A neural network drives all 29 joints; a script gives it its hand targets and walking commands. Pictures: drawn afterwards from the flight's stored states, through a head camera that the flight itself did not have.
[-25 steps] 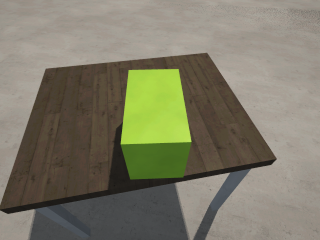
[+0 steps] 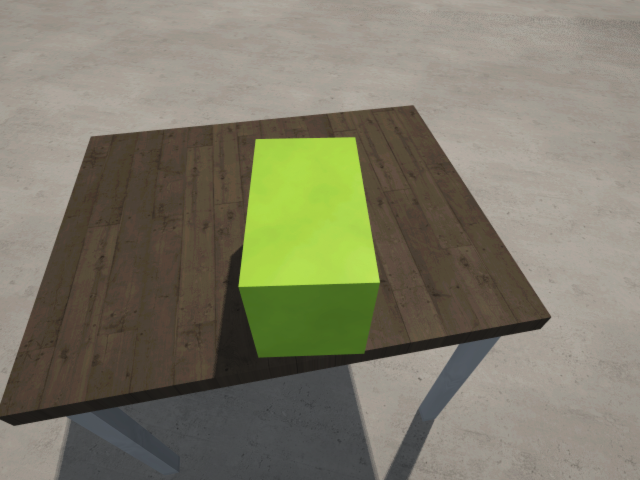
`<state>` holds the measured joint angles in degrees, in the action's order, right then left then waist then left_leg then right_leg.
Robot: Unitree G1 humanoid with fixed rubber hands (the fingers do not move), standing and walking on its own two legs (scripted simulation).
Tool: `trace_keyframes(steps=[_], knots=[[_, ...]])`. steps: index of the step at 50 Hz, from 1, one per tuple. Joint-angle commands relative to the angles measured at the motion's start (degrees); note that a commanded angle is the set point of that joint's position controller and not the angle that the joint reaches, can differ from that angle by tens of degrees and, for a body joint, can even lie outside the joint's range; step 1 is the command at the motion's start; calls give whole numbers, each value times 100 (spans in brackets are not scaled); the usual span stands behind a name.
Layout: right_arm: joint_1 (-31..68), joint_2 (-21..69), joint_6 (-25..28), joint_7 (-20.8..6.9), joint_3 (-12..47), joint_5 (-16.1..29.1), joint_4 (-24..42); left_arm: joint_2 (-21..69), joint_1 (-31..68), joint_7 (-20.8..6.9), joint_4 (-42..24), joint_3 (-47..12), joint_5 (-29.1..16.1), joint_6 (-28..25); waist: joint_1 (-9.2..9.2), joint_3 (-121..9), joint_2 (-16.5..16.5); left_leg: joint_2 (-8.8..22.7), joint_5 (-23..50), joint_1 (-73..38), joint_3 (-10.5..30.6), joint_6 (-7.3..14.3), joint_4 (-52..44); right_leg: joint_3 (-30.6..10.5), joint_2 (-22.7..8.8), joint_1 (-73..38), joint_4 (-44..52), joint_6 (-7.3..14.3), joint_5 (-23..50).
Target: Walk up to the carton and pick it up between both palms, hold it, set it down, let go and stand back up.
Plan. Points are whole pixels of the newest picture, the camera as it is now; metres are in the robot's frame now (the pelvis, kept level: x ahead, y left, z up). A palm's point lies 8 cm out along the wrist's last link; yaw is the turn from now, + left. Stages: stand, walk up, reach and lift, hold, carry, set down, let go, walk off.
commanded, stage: walk up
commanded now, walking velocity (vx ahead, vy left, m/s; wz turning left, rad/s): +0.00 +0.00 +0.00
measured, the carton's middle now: (308, 243) +0.46 +0.02 +0.00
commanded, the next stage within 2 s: stand in 1.94 s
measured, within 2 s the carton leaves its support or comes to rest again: neither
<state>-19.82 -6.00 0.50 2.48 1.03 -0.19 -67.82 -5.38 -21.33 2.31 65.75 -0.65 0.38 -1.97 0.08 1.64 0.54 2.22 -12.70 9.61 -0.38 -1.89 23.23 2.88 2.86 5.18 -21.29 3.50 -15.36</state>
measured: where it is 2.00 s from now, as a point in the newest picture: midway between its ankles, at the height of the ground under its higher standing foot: outside the picture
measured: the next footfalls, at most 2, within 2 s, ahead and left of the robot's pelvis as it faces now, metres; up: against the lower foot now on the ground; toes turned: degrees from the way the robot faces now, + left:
none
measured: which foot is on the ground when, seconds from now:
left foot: down 0.00-1.00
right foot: down 0.00-1.00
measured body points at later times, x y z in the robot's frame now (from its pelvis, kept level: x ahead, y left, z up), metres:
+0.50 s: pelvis +0.00 +0.00 +0.00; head +0.01 -0.01 +0.45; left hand -0.05 +0.20 -0.16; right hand -0.05 -0.20 -0.17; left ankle +0.00 +0.14 -0.74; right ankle -0.04 -0.08 -0.74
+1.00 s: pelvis -0.02 +0.02 +0.00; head -0.02 +0.03 +0.45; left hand -0.03 +0.22 -0.17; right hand -0.05 -0.18 -0.16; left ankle -0.03 +0.13 -0.74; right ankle -0.04 -0.08 -0.74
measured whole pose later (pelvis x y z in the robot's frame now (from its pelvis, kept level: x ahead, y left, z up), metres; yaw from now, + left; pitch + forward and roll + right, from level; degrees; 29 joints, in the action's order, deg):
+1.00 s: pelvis -0.02 +0.02 +0.00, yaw +0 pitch -1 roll +0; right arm -19.7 -5.5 0.7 2.4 1.0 -0.9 -65.5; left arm -7.0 -18.8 2.1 62.8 0.0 0.2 -0.9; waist -0.3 0.5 -1.3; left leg 1.1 -14.3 10.4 -3.2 0.4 25.5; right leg 3.0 1.3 8.1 -23.9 2.0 -14.9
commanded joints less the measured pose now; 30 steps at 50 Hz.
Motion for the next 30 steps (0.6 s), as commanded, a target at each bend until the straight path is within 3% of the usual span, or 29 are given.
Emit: trace_keyframes(steps=[1,30], knots=[[-557,-329,12,16,-50,-1,-19,-378,-605,17,-12,59,-2,-22,2,437,-53,369,844,93,293,203,-214,-624,-808,329,461,2,1219],[-579,-311,6,8,-59,-3,-23,-375,-642,15,-63,62,-5,-35,0,455,-49,369,828,98,281,181,-227,-634,-813,345,472,16,1192]])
